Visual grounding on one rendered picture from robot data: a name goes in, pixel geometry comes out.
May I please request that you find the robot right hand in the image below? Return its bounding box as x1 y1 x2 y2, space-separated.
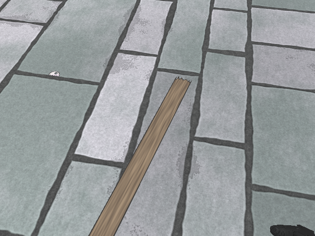
270 224 315 236

